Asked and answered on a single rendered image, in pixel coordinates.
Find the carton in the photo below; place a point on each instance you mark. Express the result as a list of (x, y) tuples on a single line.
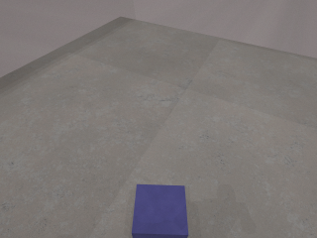
[(160, 211)]

